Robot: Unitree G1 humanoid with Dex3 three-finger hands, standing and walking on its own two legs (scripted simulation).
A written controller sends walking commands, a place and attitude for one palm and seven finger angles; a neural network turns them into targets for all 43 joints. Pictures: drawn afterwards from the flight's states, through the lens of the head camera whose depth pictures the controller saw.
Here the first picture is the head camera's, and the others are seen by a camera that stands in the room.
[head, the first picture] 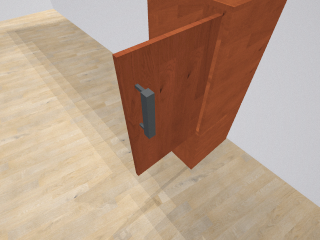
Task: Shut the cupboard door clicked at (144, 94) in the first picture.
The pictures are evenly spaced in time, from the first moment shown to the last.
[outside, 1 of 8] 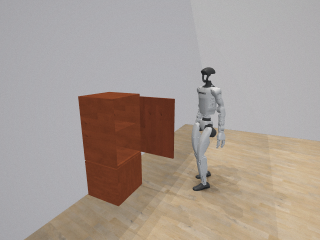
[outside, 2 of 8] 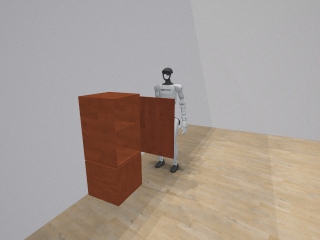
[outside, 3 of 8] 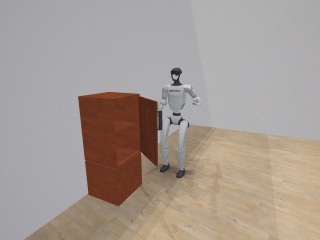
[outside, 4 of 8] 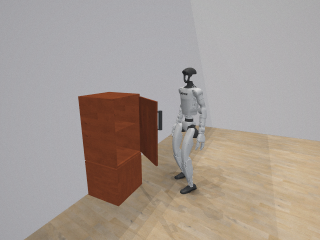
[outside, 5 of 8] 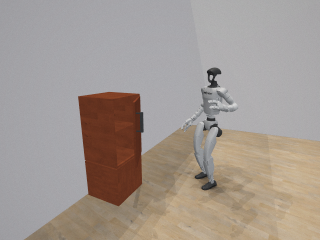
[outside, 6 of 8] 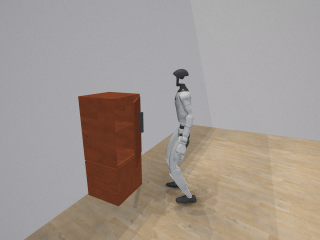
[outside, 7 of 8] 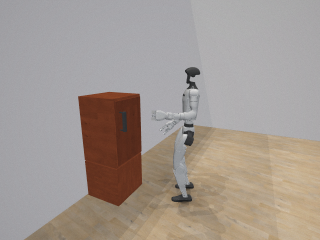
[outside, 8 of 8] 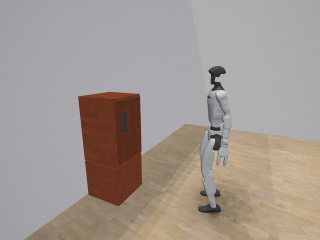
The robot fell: no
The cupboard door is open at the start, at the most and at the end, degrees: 89 89 0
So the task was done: yes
